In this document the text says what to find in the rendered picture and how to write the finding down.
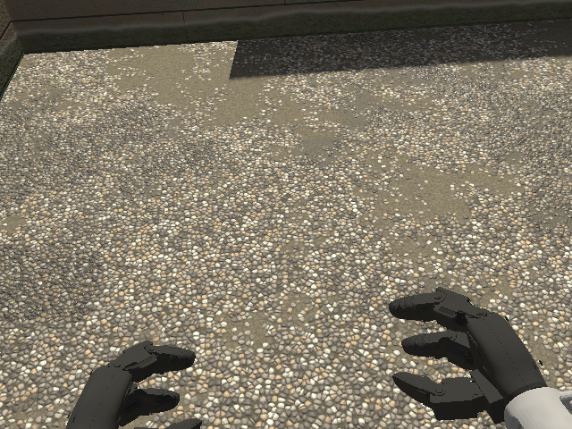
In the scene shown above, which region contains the robot right hand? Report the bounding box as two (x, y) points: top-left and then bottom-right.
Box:
(389, 287), (548, 424)

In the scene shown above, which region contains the robot left hand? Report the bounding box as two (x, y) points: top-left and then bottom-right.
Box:
(65, 341), (202, 429)

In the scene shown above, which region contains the robot right forearm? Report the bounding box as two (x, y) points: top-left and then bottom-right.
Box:
(504, 387), (572, 429)

